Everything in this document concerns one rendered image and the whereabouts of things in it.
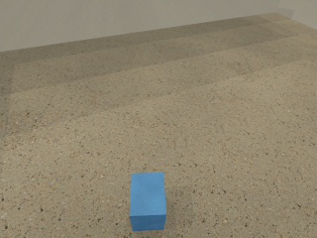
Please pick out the carton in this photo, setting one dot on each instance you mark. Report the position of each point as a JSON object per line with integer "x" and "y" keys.
{"x": 147, "y": 201}

